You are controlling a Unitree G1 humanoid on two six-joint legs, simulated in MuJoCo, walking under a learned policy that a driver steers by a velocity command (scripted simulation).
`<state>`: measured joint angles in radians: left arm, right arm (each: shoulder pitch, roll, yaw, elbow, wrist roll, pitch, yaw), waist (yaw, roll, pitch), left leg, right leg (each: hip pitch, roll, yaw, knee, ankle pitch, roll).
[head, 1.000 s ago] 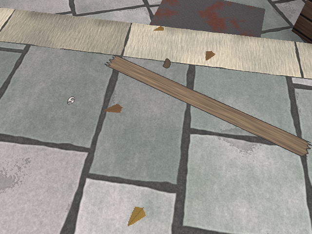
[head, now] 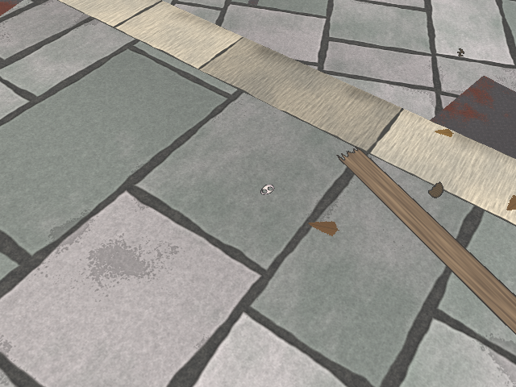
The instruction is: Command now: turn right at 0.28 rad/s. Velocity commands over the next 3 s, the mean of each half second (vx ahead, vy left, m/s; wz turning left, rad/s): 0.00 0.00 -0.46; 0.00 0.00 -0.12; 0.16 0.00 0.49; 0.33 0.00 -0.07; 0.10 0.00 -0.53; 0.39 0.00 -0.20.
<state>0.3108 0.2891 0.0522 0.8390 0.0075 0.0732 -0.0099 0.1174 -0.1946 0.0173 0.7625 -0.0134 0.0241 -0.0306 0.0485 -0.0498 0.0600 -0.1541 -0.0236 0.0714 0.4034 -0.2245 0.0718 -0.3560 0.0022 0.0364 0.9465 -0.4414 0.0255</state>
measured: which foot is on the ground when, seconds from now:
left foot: down 0.00-0.30, up 0.32-0.80, down 0.82-1.00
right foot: up 0.00-0.28, down 0.30-0.84, up 0.86-1.00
